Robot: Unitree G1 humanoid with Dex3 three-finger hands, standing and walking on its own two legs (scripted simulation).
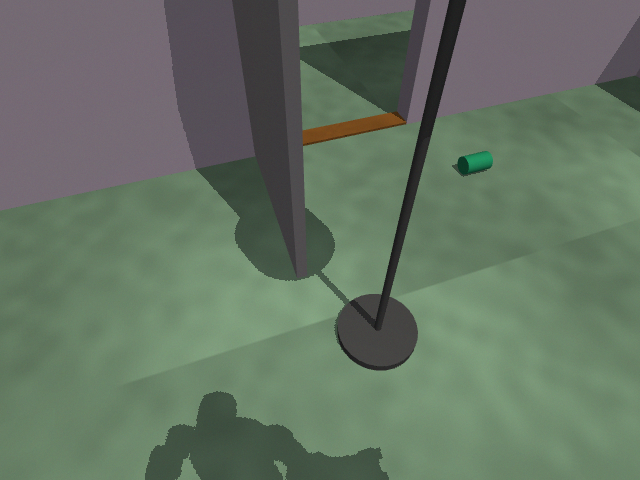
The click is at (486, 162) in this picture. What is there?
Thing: lying can
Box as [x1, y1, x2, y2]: [457, 151, 492, 174]
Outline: 490,153 487,151 483,151 460,157 457,163 460,172 464,174 490,167 492,163 492,157
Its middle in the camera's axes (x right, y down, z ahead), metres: +0.76 -0.38 +1.92
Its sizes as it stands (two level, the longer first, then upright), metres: 0.135 0.089 0.089
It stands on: the floor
